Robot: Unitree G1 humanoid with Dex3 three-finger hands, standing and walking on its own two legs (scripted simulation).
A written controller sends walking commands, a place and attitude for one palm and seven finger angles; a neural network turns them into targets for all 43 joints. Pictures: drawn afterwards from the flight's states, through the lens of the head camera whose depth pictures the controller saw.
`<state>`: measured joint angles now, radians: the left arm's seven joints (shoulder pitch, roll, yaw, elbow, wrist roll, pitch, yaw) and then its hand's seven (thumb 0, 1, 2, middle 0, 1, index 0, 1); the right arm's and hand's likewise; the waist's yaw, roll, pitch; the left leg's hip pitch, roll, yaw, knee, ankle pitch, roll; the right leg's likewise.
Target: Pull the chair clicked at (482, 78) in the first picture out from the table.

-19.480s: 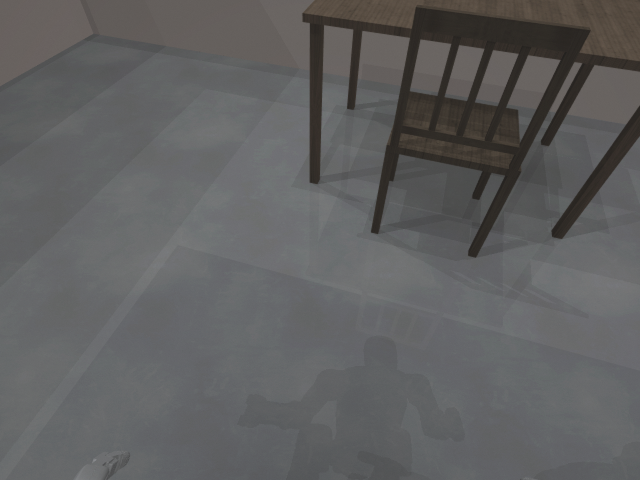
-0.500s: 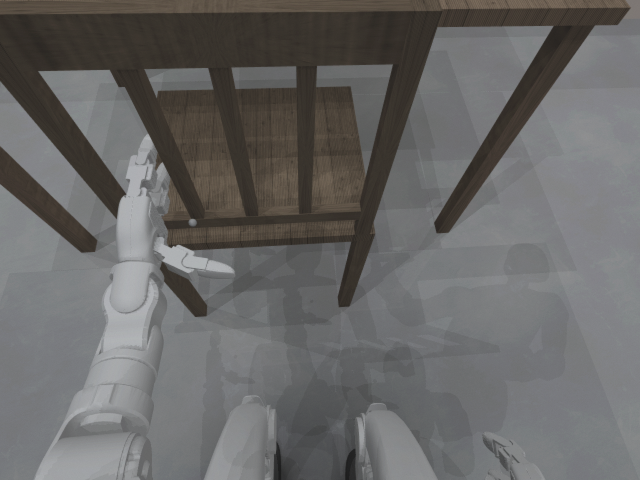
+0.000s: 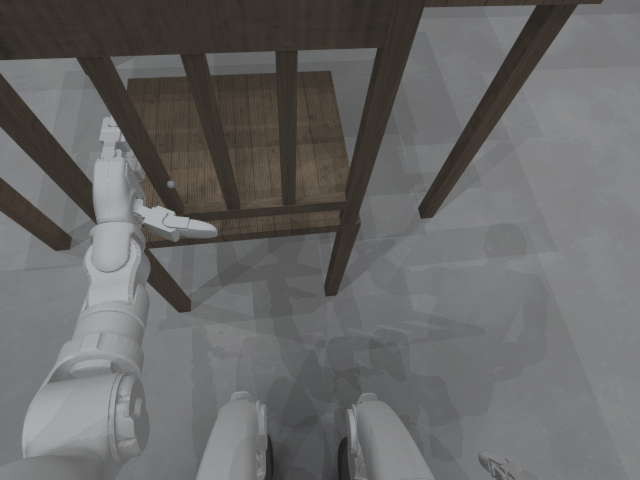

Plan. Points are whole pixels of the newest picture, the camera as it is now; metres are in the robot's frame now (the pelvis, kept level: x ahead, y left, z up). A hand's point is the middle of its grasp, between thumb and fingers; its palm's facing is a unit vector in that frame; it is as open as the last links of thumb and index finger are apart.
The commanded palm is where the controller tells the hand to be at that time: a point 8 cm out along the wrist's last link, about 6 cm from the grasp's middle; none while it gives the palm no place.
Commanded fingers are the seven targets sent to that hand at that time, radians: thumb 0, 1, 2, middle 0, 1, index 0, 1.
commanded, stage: push the fingers through the gap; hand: left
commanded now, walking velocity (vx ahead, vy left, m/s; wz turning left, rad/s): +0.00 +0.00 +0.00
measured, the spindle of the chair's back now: (218, 147) +0.52 +0.11 +0.04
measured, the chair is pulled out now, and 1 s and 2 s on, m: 0.00 0.00 0.04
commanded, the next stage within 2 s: hook a spindle and tug to test in 0.42 s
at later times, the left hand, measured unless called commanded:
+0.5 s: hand (171, 181) +0.47 +0.17 +0.03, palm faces +0.09 -1.00 -0.04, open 17.0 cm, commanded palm +0.44 +0.21 +0.03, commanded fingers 0.00 -0.50 0.30 -0.06 -0.08 -0.06 -0.08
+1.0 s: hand (167, 179) +0.48 +0.17 +0.03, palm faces +0.10 -0.99 -0.03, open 13.7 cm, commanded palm +0.45 +0.21 +0.03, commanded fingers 0.00 0.06 0.54 -0.50 -1.45 -0.50 -1.45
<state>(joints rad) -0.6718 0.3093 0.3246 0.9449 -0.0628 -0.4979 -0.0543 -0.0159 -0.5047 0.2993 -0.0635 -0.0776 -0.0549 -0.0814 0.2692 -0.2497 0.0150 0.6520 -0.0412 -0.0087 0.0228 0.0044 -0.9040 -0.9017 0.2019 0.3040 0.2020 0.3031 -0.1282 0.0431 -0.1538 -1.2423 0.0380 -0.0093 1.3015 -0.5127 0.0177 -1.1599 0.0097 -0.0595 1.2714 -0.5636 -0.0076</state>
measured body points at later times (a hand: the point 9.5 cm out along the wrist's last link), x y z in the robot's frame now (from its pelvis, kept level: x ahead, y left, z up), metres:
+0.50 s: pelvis +0.01 +0.00 +0.01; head +0.15 +0.02 +0.43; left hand +0.46 +0.22 +0.04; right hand +0.07 -0.26 -0.12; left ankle +0.04 +0.11 -0.61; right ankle +0.02 -0.12 -0.61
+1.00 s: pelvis +0.00 +0.00 +0.00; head +0.15 +0.02 +0.42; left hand +0.47 +0.23 +0.03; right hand +0.06 -0.26 -0.12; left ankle +0.04 +0.11 -0.61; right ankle +0.02 -0.12 -0.61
